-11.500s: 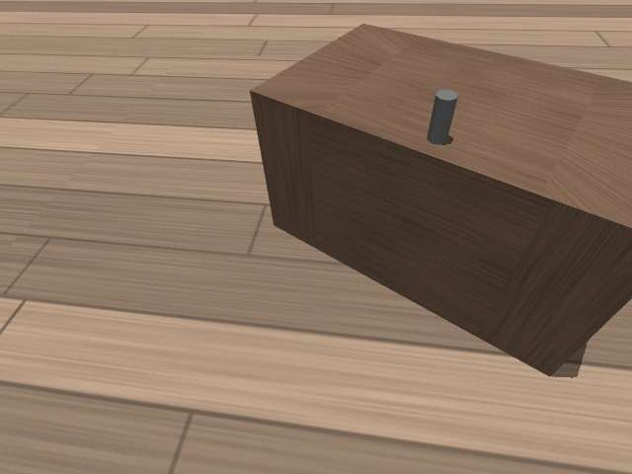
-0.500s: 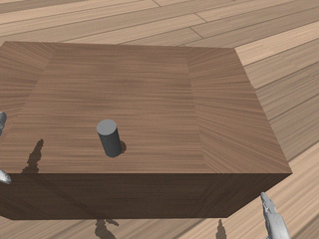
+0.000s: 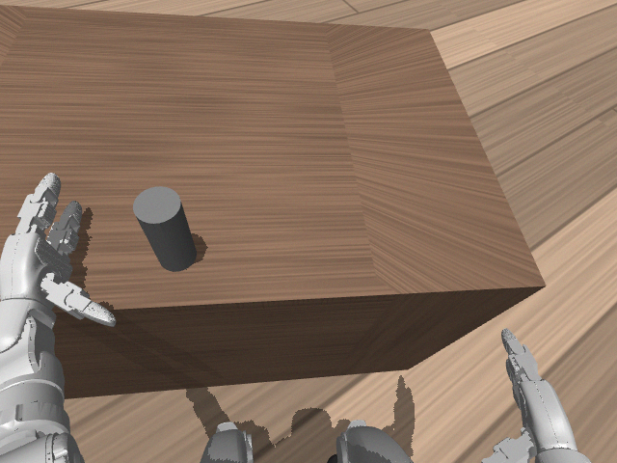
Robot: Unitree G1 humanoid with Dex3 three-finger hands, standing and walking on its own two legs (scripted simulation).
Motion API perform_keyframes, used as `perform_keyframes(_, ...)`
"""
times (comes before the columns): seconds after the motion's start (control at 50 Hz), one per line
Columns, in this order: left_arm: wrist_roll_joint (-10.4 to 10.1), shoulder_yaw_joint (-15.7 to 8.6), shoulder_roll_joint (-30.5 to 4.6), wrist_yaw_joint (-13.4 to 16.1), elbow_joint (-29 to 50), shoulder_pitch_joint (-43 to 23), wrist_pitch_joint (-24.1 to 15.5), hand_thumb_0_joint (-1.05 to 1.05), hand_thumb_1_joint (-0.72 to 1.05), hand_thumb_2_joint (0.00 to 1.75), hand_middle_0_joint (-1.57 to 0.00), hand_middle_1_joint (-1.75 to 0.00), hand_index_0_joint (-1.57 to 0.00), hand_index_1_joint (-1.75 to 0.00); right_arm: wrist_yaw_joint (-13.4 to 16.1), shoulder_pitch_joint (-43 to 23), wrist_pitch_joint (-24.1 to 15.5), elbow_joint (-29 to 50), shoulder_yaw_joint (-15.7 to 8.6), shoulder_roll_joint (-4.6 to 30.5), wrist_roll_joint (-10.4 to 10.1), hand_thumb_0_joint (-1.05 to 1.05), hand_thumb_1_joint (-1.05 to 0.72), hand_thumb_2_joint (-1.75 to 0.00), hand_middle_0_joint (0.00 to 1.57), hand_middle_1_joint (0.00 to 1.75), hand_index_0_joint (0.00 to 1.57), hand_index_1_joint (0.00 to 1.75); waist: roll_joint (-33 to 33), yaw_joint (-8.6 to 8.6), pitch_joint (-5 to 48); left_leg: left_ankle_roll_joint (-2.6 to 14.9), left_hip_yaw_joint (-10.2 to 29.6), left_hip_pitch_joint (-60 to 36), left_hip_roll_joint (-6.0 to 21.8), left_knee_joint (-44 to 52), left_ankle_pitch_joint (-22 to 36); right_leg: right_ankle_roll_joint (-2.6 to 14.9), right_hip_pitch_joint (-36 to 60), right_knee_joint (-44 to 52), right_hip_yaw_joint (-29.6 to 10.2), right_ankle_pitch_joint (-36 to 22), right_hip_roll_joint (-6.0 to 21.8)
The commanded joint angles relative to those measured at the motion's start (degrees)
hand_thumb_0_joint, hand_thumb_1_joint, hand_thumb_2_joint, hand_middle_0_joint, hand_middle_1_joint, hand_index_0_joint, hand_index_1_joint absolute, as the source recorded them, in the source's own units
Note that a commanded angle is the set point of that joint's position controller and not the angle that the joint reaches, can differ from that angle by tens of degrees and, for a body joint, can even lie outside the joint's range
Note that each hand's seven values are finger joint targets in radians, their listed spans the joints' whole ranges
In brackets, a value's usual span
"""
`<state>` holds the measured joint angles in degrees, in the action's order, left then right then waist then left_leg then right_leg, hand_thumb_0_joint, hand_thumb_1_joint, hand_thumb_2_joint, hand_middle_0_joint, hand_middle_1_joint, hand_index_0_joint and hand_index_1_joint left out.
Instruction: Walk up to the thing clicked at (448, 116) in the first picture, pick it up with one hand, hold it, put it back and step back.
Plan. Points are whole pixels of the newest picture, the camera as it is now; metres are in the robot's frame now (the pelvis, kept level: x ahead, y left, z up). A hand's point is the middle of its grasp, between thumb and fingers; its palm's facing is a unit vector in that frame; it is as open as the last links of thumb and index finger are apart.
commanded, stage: close in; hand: left
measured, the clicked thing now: (168, 232) +0.42 +0.17 +0.01
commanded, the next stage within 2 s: rest palm in 0.58 s
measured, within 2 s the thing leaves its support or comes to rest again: leaves its support in 1.88 s
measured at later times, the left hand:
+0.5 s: hand (154, 241) +0.41 +0.19 +0.00, palm faces +0.06 -1.00 +0.05, open 17.7 cm
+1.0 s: hand (179, 241) +0.41 +0.16 +0.01, palm faces +0.05 -1.00 +0.02, open 16.5 cm
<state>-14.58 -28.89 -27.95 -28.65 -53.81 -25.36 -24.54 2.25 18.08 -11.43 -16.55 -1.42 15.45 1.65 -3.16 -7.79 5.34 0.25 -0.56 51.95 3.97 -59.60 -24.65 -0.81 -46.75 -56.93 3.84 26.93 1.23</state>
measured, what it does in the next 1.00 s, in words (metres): stands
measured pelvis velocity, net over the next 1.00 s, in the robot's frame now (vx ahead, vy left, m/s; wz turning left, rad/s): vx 0.00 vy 0.00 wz -0.01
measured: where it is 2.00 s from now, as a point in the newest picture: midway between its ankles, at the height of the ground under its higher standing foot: outside the picture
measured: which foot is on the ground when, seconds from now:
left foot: down 0.00-1.00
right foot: down 0.00-1.00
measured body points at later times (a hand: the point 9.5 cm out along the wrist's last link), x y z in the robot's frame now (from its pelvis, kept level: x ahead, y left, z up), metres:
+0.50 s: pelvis +0.00 +0.00 -0.02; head +0.10 +0.03 +0.42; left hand +0.41 +0.24 +0.00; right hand +0.15 -0.26 -0.03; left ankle +0.04 +0.11 -0.67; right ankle +0.00 -0.13 -0.67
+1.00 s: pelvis +0.00 +0.00 -0.02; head +0.10 +0.02 +0.42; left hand +0.40 +0.21 +0.01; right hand +0.15 -0.26 -0.03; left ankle +0.04 +0.11 -0.67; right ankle +0.00 -0.13 -0.67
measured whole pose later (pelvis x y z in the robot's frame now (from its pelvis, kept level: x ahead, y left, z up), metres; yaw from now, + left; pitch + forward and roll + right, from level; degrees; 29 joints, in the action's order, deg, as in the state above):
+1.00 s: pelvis +0.00 +0.00 -0.02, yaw -1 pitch +19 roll -2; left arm -7.9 -15.4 -14.5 -6.2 -44.8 -24.9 -27.4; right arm -1.6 24.7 0.7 -0.6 -3.6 13.6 1.7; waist -0.6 -6.7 7.7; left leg 0.2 -1.6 56.7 4.1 -65.6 -27.6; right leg -0.9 -52.6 -64.3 2.3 30.3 1.4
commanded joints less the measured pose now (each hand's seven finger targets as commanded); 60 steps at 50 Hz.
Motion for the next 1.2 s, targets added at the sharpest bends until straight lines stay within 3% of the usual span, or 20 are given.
perform_keyframes(0.0,0.0,-1.4,-15.5,3.5,15.0,-21.7,-6.7,0.0,-0.61,0.03,-0.05,-0.05,-0.06,-0.04,-0.5,1.3,-1.8,13.2,-5.0,9.3,0.8,0.0,0.55,-0.05,0.05,0.05,0.05,0.05,16.1,0.84,28.7,-0.58,2.9,-23.9,-2.0,2.3,19.6,2.2,-1.7,3.3,-1.1,-15.8,-1.6)
perform_keyframes(0.06,0.8,-2.6,-16.0,6.9,16.0,-20.9,-7.4,0.0,-0.61,0.03,-0.05,-0.04,-0.06,-0.04,-0.9,3.2,-1.0,15.9,-7.3,11.0,1.1,0.0,0.54,-0.05,0.05,0.05,0.05,0.05,16.9,1.45,32.2,-0.92,3.0,-23.5,-2.0,1.1,20.3,2.35,-1.0,1.4,-0.9,-16.2,-1.9)
perform_keyframes(0.1,1.2,2.6,-7.7,8.1,13.7,-19.1,-6.7,0.0,-0.59,0.01,-0.05,-0.03,-0.06,-0.02,-1.4,4.9,-0.2,16.2,-6.4,9.3,1.3,0.0,0.53,-0.05,0.05,0.05,0.05,0.05,15.7,0.69,30.2,-1.01,3.1,-22.3,-1.7,1.2,19.6,2.31,-2.8,1.5,-0.6,-15.3,-2.3)
perform_keyframes(0.14,1.9,4.4,-4.6,9.7,11.5,-16.9,-5.7,0.0,-0.61,0.0,-0.06,-0.02,-0.06,-0.01,-1.5,6.4,0.5,16.2,-5.8,8.4,1.4,0.0,0.52,-0.05,0.05,0.05,0.05,0.05,13.6,1.04,28.5,-1.08,3.2,-20.5,-1.6,1.3,19.0,2.34,-3.6,1.2,-0.2,-14.2,-2.6)
perform_keyframes(0.18,2.9,1.7,-10.0,12.1,18.4,-20.3,-6.1,0.0,-0.61,0.0,-0.06,-0.01,-0.06,-0.01,-1.4,5.9,1.4,18.5,-5.9,8.7,1.2,0.0,0.53,-0.05,0.05,0.05,0.05,0.05,13.5,2.19,29.7,-0.78,2.7,-18.9,-1.8,1.1,17.6,2.26,-1.5,1.1,-0.6,-14.6,-2.5)
perform_keyframes(0.22,3.1,4.3,-5.7,12.8,17.2,-18.9,-6.0,0.0,-0.59,0.0,-0.05,0.0,-0.06,0.0,-1.5,5.5,1.8,20.6,-6.1,8.2,1.1,0.0,0.53,-0.05,0.05,0.05,0.05,0.05,10.9,1.21,28.4,-0.41,2.4,-17.2,-1.8,0.9,16.5,2.0,-0.5,1.0,-0.8,-15.1,-2.5)
perform_keyframes(0.26,2.8,3.5,-5.4,13.9,15.3,-16.9,-5.7,0.0,-0.6,0.0,-0.04,-0.01,-0.06,0.0,-1.2,6.7,2.4,20.5,-7.4,9.1,0.5,0.0,0.53,-0.05,0.05,0.05,0.05,0.05,6.9,0.81,25.1,0.14,2.2,-13.7,-1.9,1.2,14.2,1.59,0.5,1.5,-1.5,-15.0,-2.5)
perform_keyframes(0.28,2.8,5.7,-2.2,14.2,14.3,-16.8,-5.4,0.0,-0.59,0.0,-0.05,-0.01,-0.06,0.0,-1.4,7.9,2.8,20.6,-6.7,8.1,0.6,0.0,0.53,-0.05,0.05,0.05,0.05,0.05,5.8,0.32,24.8,0.34,2.1,-13.5,-1.9,1.2,14.0,1.59,0.5,1.6,-1.6,-15.1,-2.5)
perform_keyframes(0.32,3.6,4.8,-4.5,15.3,16.4,-18.2,-5.7,0.0,-0.59,0.0,-0.05,-0.01,-0.06,0.0,-1.3,8.1,3.4,21.6,-7.7,8.7,0.3,0.0,0.53,-0.05,0.05,0.05,0.05,0.05,6.9,0.28,24.1,0.27,1.8,-13.5,-2.1,1.7,11.8,1.46,0.1,2.0,-2.2,-13.2,-2.3)
perform_keyframes(0.42,4.2,7.6,-0.5,16.6,16.3,-18.9,-5.9,0.0,-0.59,0.0,-0.05,0.0,-0.06,0.0,-1.8,10.0,4.2,23.7,-6.4,6.7,0.1,0.0,0.52,-0.05,0.05,0.05,0.05,0.05,4.8,-0.11,23.8,0.54,1.6,-12.9,-2.3,1.4,12.1,1.39,0.4,1.5,-2.0,-14.1,-2.3)
perform_keyframes(0.56,5.1,8.5,-0.3,18.2,18.6,-21.0,-6.4,0.0,-0.59,0.0,-0.05,0.0,-0.06,0.0,-2.2,8.9,5.3,25.3,-8.1,8.1,0.4,0.0,0.53,-0.05,0.05,0.05,0.05,0.05,8.2,0.12,25.5,0.07,1.7,-15.4,-2.0,1.9,10.5,1.62,-0.9,1.4,-1.7,-12.0,-2.3)
perform_keyframes(0.6,5.4,9.8,0.9,18.9,20.2,-22.4,-6.7,0.0,-0.59,0.0,-0.05,0.0,-0.06,0.0,-2.6,10.2,5.9,23.4,-6.2,6.0,0.6,0.0,0.52,-0.05,0.05,0.05,0.05,0.05,10.5,0.73,25.8,-0.11,1.6,-15.7,-2.1,1.6,11.7,1.77,-0.8,1.0,-1.8,-12.7,-2.1)
perform_keyframes(0.72,5.8,9.5,1.6,21.0,20.4,-18.8,-6.7,0.0,-0.59,0.0,-0.1,0.0,-0.08,0.0,-2.6,8.4,7.4,23.9,-8.1,7.3,0.4,0.0,0.52,-0.06,0.05,0.05,0.05,0.05,7.6,1.37,25.0,0.22,1.4,-13.2,-2.2,1.5,12.2,1.39,1.1,1.1,-2.2,-14.2,-2.2)
perform_keyframes(0.76,6.2,12.2,5.7,21.5,17.0,-16.3,-6.1,0.0,-0.61,0.0,-0.11,0.0,-0.09,0.0,-2.8,7.9,7.7,25.2,-8.3,7.3,0.5,0.0,0.51,-0.06,0.05,0.05,0.05,0.05,6.2,0.46,26.4,0.42,1.4,-14.5,-2.1,1.0,14.0,1.25,1.6,0.9,-2.3,-16.2,-2.3)
perform_keyframes(0.78,6.1,11.2,4.0,21.9,21.8,-18.3,-6.8,0.0,-0.61,0.0,-0.11,0.0,-0.1,0.0,-2.9,8.6,8.0,24.1,-8.0,6.9,0.5,0.0,0.51,-0.06,0.05,0.05,0.05,0.05,7.5,0.95,25.9,0.31,1.3,-13.6,-2.1,1.1,13.4,1.2,1.4,0.9,-2.4,-15.9,-2.2)
perform_keyframes(0.84,6.6,12.1,4.7,22.2,21.5,-17.3,-7.0,0.0,-0.54,0.05,-0.35,-0.18,-0.34,-0.18,-3.0,8.0,8.6,26.6,-6.7,6.1,0.2,0.0,0.51,-0.05,0.05,0.05,0.05,0.05,5.5,0.92,26.7,0.48,1.2,-13.9,-2.1,1.3,14.1,1.15,2.6,1.0,-2.4,-16.6,-2.2)
perform_keyframes(0.88,6.5,11.1,3.2,22.6,21.3,-18.4,-7.3,0.0,-0.53,0.11,-0.47,-0.28,-0.48,-0.28,-2.8,8.2,9.2,26.2,-8.2,7.3,0.1,0.0,0.5,-0.05,0.05,0.05,0.05,0.05,6.1,0.64,26.4,0.27,1.5,-14.7,-2.0,1.7,14.3,1.31,2.4,0.6,-2.1,-16.3,-2.3)
perform_keyframes(0.92,6.4,13.9,5.6,22.4,23.2,-21.6,-7.4,0.0,-0.52,0.11,-0.53,-0.32,-0.54,-0.3,-2.9,8.7,9.3,26.8,-6.8,5.9,0.2,0.0,0.5,-0.05,0.05,0.05,0.05,0.05,7.1,-0.39,27.2,0.28,1.3,-16.0,-2.0,1.7,14.1,1.12,1.7,1.1,-2.5,-16.5,-2.2)
perform_keyframes(0.96,6.4,12.5,3.7,22.6,20.2,-20.6,-6.8,0.0,-0.55,0.11,-0.58,-0.35,-0.58,-0.34,-2.4,8.9,9.6,25.3,-9.2,8.3,0.0,0.0,0.49,-0.05,0.05,0.05,0.05,0.05,6.5,-0.68,25.1,0.14,1.5,-16.6,-1.8,2.4,13.8,1.16,0.5,1.4,-2.1,-15.7,-2.4)
perform_keyframes(1.18,6.0,12.6,5.8,21.6,17.3,-19.1,-7.8,0.0,-0.31,0.38,-0.84,-0.62,-0.84,-0.61,-3.4,7.4,9.6,26.9,-7.0,6.7,0.2,0.0,0.5,-0.05,0.05,0.05,0.05,0.05,6.1,0.84,25.7,0.31,1.1,-14.9,-2.3,2.5,13.5,1.21,2.9,1.8,-2.3,-16.0,-2.2)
